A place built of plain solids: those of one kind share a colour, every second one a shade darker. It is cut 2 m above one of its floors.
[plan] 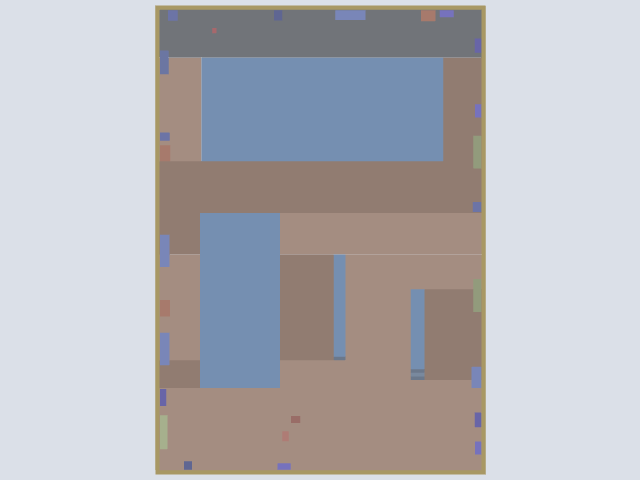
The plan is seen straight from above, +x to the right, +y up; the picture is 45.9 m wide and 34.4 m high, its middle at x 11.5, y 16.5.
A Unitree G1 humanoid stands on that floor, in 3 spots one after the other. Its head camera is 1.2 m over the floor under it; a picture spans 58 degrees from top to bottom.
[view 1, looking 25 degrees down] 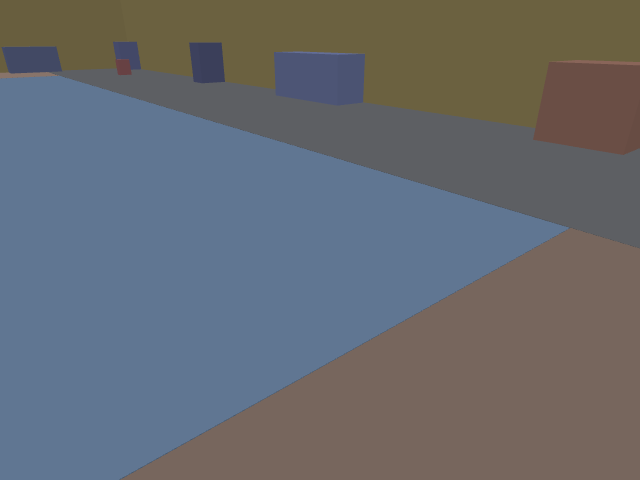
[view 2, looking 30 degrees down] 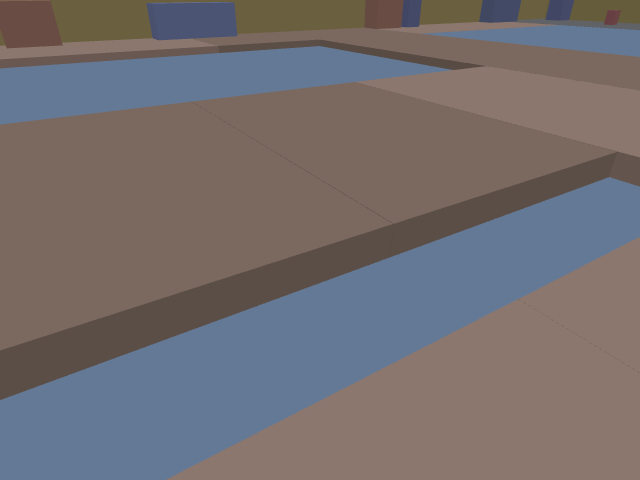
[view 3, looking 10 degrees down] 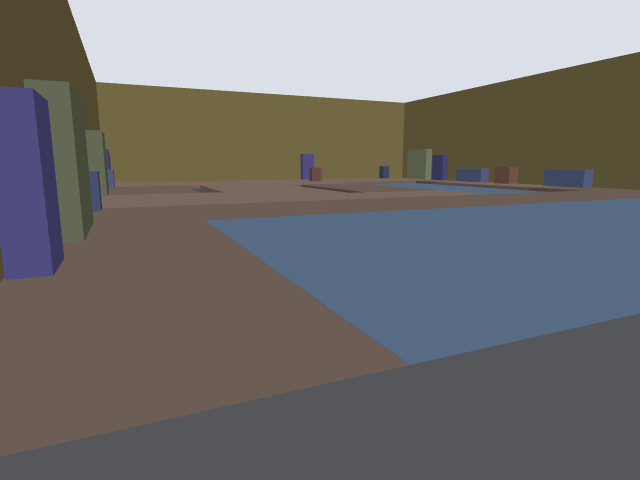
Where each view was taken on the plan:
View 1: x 21.39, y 26.46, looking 141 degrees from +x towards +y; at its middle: bay_floor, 2.84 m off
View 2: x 14.17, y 11.40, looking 148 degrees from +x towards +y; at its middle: floor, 2.40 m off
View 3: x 21.82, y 31.59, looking -114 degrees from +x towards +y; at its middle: bay_floor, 6.92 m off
